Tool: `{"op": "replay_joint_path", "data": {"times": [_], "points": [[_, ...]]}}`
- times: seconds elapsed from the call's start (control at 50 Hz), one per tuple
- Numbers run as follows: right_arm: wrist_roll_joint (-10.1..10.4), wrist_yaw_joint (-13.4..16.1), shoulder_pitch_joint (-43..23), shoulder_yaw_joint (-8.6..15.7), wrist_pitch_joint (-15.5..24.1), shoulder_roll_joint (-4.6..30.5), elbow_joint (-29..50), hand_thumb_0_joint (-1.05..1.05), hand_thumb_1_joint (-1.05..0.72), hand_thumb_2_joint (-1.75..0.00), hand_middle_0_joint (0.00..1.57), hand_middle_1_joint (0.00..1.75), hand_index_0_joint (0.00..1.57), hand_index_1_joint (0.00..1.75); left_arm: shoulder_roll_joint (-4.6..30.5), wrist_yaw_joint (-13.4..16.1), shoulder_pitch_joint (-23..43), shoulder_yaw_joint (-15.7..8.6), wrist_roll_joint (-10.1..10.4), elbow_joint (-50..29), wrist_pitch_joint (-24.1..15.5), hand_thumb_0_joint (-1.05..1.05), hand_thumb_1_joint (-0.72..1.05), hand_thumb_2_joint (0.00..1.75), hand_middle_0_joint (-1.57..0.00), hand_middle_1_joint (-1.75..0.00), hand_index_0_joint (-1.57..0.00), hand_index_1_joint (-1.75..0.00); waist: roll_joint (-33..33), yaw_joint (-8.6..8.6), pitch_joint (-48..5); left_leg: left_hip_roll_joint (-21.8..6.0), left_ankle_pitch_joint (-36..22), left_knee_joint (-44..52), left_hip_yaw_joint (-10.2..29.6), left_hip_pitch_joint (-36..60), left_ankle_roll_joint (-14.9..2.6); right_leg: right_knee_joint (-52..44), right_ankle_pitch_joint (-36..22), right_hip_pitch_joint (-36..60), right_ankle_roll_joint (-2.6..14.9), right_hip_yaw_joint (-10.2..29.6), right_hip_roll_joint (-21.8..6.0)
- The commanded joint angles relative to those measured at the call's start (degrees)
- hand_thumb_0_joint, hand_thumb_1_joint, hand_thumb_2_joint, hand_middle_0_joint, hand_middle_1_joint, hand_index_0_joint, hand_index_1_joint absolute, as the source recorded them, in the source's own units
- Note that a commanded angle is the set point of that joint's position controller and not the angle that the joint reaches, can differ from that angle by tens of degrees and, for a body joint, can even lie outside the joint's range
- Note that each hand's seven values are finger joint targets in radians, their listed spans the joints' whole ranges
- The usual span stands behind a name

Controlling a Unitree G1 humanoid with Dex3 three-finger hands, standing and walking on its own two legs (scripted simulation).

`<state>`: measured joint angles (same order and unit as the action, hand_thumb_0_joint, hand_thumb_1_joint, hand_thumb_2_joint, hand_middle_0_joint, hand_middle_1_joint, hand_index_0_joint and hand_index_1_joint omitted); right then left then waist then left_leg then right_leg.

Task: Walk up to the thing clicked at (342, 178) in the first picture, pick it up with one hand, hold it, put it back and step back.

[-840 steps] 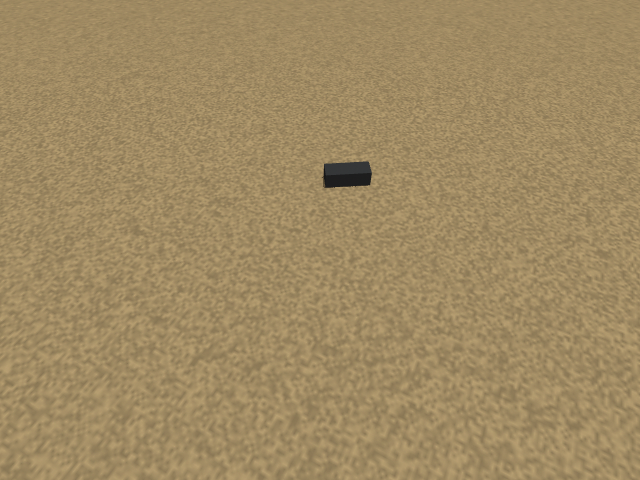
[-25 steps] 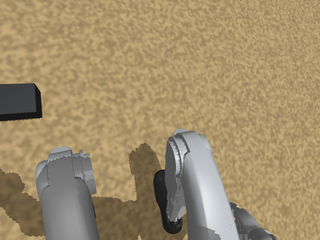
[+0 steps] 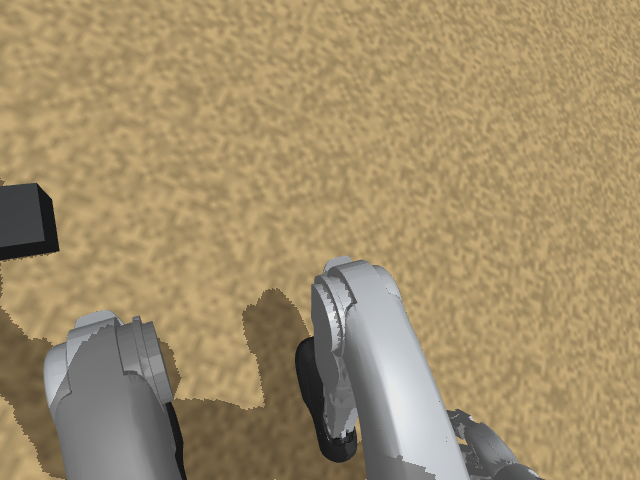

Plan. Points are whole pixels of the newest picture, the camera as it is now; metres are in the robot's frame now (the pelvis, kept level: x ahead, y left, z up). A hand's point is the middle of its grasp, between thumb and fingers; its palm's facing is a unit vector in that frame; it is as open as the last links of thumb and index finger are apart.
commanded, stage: approach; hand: left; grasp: from above
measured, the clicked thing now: out of the picture +0.46 +0.37 -0.28
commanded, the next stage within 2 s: close in in 0.12 s
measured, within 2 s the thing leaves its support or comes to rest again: neither
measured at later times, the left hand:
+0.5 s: hand out of the picture +0.43 +0.36 -0.18, palm faces -0.47 -0.10 -0.88, open 13.8 cm
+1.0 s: hand out of the picture +0.44 +0.36 -0.24, palm faces -0.47 -0.10 -0.88, open 14.2 cm
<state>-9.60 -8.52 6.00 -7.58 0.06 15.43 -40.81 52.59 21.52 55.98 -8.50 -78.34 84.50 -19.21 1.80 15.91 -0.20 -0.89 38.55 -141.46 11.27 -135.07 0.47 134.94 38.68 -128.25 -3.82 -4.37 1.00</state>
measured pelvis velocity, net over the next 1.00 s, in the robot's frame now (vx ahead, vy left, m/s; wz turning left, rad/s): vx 0.00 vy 0.00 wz -0.05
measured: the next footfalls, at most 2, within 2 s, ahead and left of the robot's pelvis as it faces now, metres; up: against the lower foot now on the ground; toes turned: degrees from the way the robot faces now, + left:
none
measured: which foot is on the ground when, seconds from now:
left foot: down 0.00-1.00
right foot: down 0.00-1.00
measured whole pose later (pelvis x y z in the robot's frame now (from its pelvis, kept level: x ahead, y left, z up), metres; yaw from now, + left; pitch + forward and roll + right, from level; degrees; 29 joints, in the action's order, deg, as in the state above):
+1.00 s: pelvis +0.00 +0.00 -0.02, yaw -3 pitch +28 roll -13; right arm -15.8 -9.3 4.1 -13.4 5.6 17.2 -39.2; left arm 62.2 29.1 55.1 -11.4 -79.2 94.2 -20.7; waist 7.5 19.0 6.4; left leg -0.9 40.4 -147.5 14.4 -136.2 1.0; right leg 138.9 39.0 -128.9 -4.4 -6.2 2.5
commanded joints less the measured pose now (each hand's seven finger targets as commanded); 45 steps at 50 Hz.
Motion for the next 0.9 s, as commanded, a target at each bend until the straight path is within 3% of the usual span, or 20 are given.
{"op": "replay_joint_path", "data": {"times": [0.0,0.08,0.12,0.22,0.26,0.3,0.36,0.4,0.46,0.48,0.52,0.54,0.64,0.74,0.76,0.8,0.82,0.84,0.86,0.88], "points": [[0.6,1.2,9.2,4.3,0.3,15.8,1.5,0.0,-0.89,-0.89,0.2,0.3,0.2,0.3,22.0,-0.1,11.2,-4.0,3.9,-7.7,1.7,0.0,-0.54,1.02,-0.07,-1.01,-0.07,-1.0,-17.8,-3.71,-37.3,0.9,-9.2,14.1,-8.0,27.8,-2.64,-12.8,-11.9,18.9,4.9,-4.5,1.8],[0.0,1.3,9.9,4.2,0.3,16.3,1.6,0.0,-0.89,-0.89,0.2,0.3,0.2,0.3,22.7,-2.3,12.8,-4.1,5.7,-10.2,-0.9,0.0,-0.57,1.03,-0.07,-1.0,-0.06,-1.0,-16.6,-2.01,-36.9,0.9,-6.9,13.6,-7.5,26.1,-2.62,-13.5,-9.4,20.1,4.66,-4.6,1.8],[-0.3,1.4,10.3,4.2,0.2,16.1,0.8,0.0,-0.89,-0.89,0.2,0.3,0.2,0.3,22.9,-3.0,14.1,-4.1,5.9,-12.3,-2.7,0.0,-0.57,1.03,-0.07,-1.01,-0.07,-1.01,-18.5,-2.33,-37.7,0.7,-6.6,13.4,-7.3,27.5,-2.13,-13.3,-8.7,19.1,5.02,-4.7,1.9],[-1.1,1.1,11.9,4.7,-0.3,16.2,-0.4,0.0,-0.9,-0.89,0.2,0.3,0.2,0.3,17.7,-3.8,14.3,-1.4,5.5,-11.5,-6.0,0.0,-0.56,1.13,-0.1,-1.04,-0.08,-1.05,-19.5,-0.37,-35.9,0.4,-7.7,12.9,-6.3,30.3,-1.47,-13.0,-9.4,16.5,5.11,-5.9,2.2],[-1.4,1.1,11.5,4.3,-0.5,16.5,-0.6,0.0,-0.9,-0.89,0.2,0.3,0.2,0.3,17.4,-3.3,12.3,-0.8,4.8,-8.5,-6.5,0.0,-0.55,1.13,-0.09,-1.05,-0.08,-1.06,-18.8,-0.74,-34.5,0.3,-8.6,12.4,-6.2,31.0,-1.51,-12.8,-9.7,15.5,5.09,-6.3,2.2],[-1.8,0.9,11.2,3.8,-0.8,16.6,-0.9,0.0,-0.9,-0.89,0.2,0.3,0.2,0.3,18.2,-2.2,12.7,-1.5,4.0,-7.7,-7.4,0.0,-0.55,1.14,-0.09,-1.05,-0.08,-1.07,-19.0,-0.62,-32.6,0.4,-8.5,12.9,-6.0,30.2,-1.37,-12.3,-9.7,15.3,5.12,-6.8,2.3],[-1.8,0.8,10.3,3.6,-0.9,16.9,-0.6,0.0,-0.89,-0.89,0.2,0.3,0.2,0.3,21.1,-0.2,15.2,-3.0,2.1,-9.7,-8.3,0.0,-0.55,1.1,-0.08,-1.05,-0.07,-1.05,-22.9,-1.74,-35.6,0.1,-10.9,13.5,-5.5,34.8,-0.87,-11.0,-10.9,14.4,5.42,-7.4,2.3],[-2.0,0.7,9.8,3.5,-0.9,17.1,-0.5,0.0,-0.89,-0.89,0.2,0.3,0.2,0.3,21.1,1.5,15.4,-3.2,1.0,-8.6,-8.3,0.0,-0.53,1.14,-0.09,-1.06,-0.08,-1.07,-23.3,-1.49,-36.5,0.0,-12.9,13.0,-5.2,36.0,-0.94,-9.9,-12.4,13.8,5.42,-7.8,2.5],[-2.7,0.5,9.1,2.8,-0.6,17.1,-0.4,0.0,-0.89,-0.9,0.2,0.3,0.2,0.3,20.6,4.2,15.2,-2.7,-1.0,-3.9,-7.9,0.0,-0.53,1.12,-0.08,-1.03,-0.06,-1.05,-22.9,0.16,-33.6,-0.1,-13.0,12.6,-5.2,34.5,-1.1,-9.4,-13.2,13.1,5.22,-7.9,2.7],[-2.6,0.6,8.7,2.7,-0.4,17.1,-0.8,0.0,-0.89,-0.89,0.2,0.3,0.2,0.3,20.9,5.2,15.3,-2.9,-1.4,-2.7,-7.6,0.0,-0.53,1.09,-0.07,-1.02,-0.06,-1.03,-22.4,-0.25,-32.8,0.0,-11.6,12.6,-5.4,33.3,-1.18,-9.4,-12.1,12.2,5.33,-7.8,2.7],[-3.1,0.7,8.4,2.3,0.0,17.5,-0.5,0.0,-0.89,-0.89,0.2,0.3,0.2,0.3,20.9,7.1,15.6,-2.7,-1.9,0.0,-7.2,0.0,-0.54,1.12,-0.08,-1.01,-0.05,-1.04,-22.5,0.78,-31.2,-0.1,-10.4,12.6,-5.3,32.4,-1.12,-9.2,-11.4,11.8,5.11,-8.3,2.7],[-3.4,0.7,8.2,2.0,0.4,17.5,-0.3,0.0,-0.89,-0.89,0.2,0.3,0.2,0.3,20.6,7.6,15.2,-1.7,-3.0,1.0,-6.7,0.0,-0.52,1.1,-0.07,-1.02,-0.05,-1.04,-22.4,1.13,-31.3,-0.1,-10.2,12.4,-5.4,32.9,-1.24,-9.4,-11.5,12.0,5.17,-8.1,2.9],[-4.4,0.9,7.6,1.2,2.2,18.3,0.5,0.0,-0.89,-0.89,0.2,0.3,0.2,0.3,22.8,10.6,16.7,-2.0,-3.5,2.5,-4.6,0.0,-0.53,1.06,-0.06,-1.0,-0.05,-1.01,-22.6,1.9,-31.3,-0.1,-7.9,11.7,-5.7,31.3,-1.19,-8.6,-10.6,12.8,4.98,-8.1,2.9],[-5.1,1.0,5.9,0.8,4.2,19.1,2.1,0.0,-0.89,-0.9,0.2,0.3,0.2,0.3,23.5,11.3,15.8,-2.5,-1.9,3.9,-2.7,0.0,-0.53,1.0,-0.05,-0.98,-0.05,-0.98,-22.3,2.51,-30.7,-0.4,-6.6,10.6,-5.1,29.6,-1.17,-8.0,-10.0,12.4,4.87,-8.4,3.1],[-5.2,0.8,6.6,0.4,4.7,18.9,2.0,0.0,-0.89,-0.9,0.2,0.3,0.2,0.3,22.3,10.9,15.5,-1.2,-1.7,4.0,-2.2,0.0,-0.54,0.99,-0.05,-0.98,-0.05,-0.98,-23.6,3.13,-30.3,-0.3,-7.2,10.3,-5.4,30.0,-1.2,-8.1,-10.8,13.2,4.74,-8.1,3.0],[-5.1,0.9,6.4,0.5,5.1,19.7,1.8,0.0,-0.89,-0.9,0.2,0.3,0.2,0.3,26.6,11.1,14.8,-3.9,-1.2,3.0,-1.8,0.0,-0.53,0.99,-0.05,-0.98,-0.05,-0.98,-23.8,1.81,-32.0,-0.5,-8.2,10.4,-5.1,29.9,-1.08,-7.9,-11.5,14.5,4.9,-8.3,3.3],[-5.4,0.7,7.2,0.3,5.4,19.7,2.3,0.0,-0.89,-0.9,0.2,0.3,0.2,0.3,26.5,10.8,13.7,-4.2,-1.1,3.6,-1.5,0.0,-0.54,0.99,-0.05,-0.98,-0.05,-0.98,-23.6,2.47,-31.4,-0.4,-9.0,10.1,-5.1,30.1,-1.08,-7.4,-12.3,14.8,4.72,-8.5,3.0],[-5.5,0.7,7.2,0.4,5.3,19.5,1.8,0.0,-0.9,-0.9,0.2,0.3,0.2,0.3,26.6,10.7,12.8,-4.8,-0.6,3.6,-1.4,0.0,-0.53,0.98,-0.05,-0.99,-0.05,-0.98,-23.9,1.89,-31.8,-0.7,-9.8,10.2,-4.9,30.3,-0.97,-7.6,-12.9,15.5,4.82,-8.4,3.2],[-5.6,0.6,6.9,0.2,5.5,19.5,2.2,0.0,-0.9,-0.9,0.2,0.3,0.2,0.3,25.5,10.2,12.6,-3.8,-0.5,3.3,-1.3,0.0,-0.54,0.99,-0.05,-0.98,-0.05,-0.98,-24.4,2.26,-32.0,-0.7,-10.6,9.6,-5.0,30.7,-0.9,-7.1,-13.6,15.6,4.85,-8.3,3.3],[-5.7,0.5,6.8,0.1,5.4,19.6,2.0,0.0,-0.9,-0.9,0.2,0.3,0.2,0.3,26.0,10.1,12.3,-4.5,0.3,3.4,-1.4,0.0,-0.53,0.98,-0.05,-0.98,-0.05,-0.98,-24.0,2.29,-31.5,-0.7,-10.3,9.5,-4.7,29.6,-1.05,-7.4,-13.5,15.6,4.7,-8.7,3.3]]}}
